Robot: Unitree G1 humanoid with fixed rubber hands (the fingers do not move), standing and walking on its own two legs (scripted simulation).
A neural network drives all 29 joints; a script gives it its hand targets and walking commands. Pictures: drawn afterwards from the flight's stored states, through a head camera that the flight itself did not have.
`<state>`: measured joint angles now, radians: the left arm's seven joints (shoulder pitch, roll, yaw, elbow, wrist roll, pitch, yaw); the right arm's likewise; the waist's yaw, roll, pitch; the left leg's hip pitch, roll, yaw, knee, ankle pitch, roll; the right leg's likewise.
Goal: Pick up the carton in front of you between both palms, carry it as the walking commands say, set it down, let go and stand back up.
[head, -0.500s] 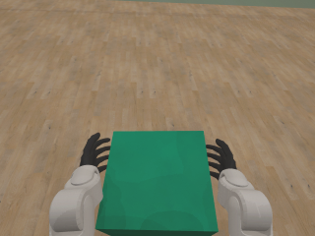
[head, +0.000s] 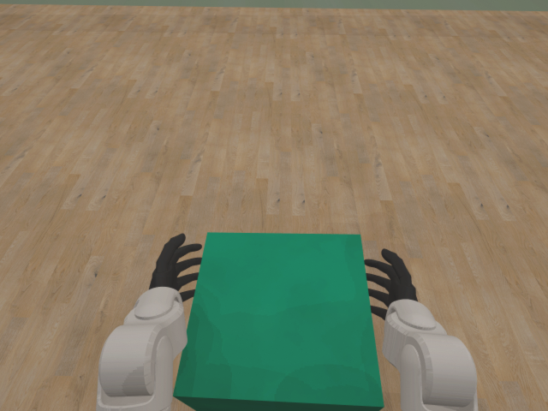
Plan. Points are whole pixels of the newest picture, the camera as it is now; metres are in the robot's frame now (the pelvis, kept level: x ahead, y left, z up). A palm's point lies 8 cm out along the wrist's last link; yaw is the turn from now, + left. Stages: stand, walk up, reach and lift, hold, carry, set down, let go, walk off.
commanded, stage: carry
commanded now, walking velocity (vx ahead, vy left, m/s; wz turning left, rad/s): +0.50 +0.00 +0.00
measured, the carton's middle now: (282, 337) +0.23 +0.00 -0.02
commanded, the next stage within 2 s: none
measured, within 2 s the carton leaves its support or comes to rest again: neither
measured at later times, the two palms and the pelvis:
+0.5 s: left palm (193, 121) +0.58 +0.17 +0.11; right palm (349, 136) +0.55 -0.12 +0.10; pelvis +0.32 +0.04 +0.01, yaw -4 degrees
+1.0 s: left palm (215, 72) +0.74 +0.14 +0.12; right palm (350, 88) +0.71 -0.15 +0.11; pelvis +0.48 +0.01 +0.02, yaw -3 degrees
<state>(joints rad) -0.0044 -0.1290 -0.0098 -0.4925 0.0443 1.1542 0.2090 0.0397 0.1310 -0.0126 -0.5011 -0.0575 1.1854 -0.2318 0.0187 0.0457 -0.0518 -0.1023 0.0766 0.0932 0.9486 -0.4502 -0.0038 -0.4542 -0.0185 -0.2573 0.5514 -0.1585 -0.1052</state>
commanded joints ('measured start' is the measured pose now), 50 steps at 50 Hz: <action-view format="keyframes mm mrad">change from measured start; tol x16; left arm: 1 -271 -868 -517 -138 -260 -22 -152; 17 -188 -675 -442 -108 -206 14 -110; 29 -290 -902 -509 -133 -239 2 -158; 50 -279 -813 -461 -88 -225 19 -136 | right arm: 1 -412 852 595 -230 270 -59 150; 50 -426 826 554 -146 275 -15 125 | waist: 1 -1 -153 -367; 18 -17 -220 -112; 20 -27 -112 -182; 22 -55 343 -382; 26 -21 29 -333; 50 -21 -89 -323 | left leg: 1 -473 13 -137 375 67 27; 16 -453 -8 145 -458 419 -18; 20 86 -15 146 -586 628 7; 22 434 357 -394 -588 1183 226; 23 406 365 -340 -592 1213 259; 27 65 250 -94 -674 856 120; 36 -106 95 80 -540 405 -17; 50 -17 77 42 -422 710 -41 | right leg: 1 638 -370 562 -257 243 -110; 15 445 -187 120 -410 228 -2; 19 461 -155 5 -63 635 92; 20 336 -112 16 84 516 117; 22 -37 47 93 604 -322 166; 23 -61 20 207 738 -391 139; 34 290 -84 119 -203 101 158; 37 329 -202 229 -120 536 130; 50 383 -161 183 -24 715 112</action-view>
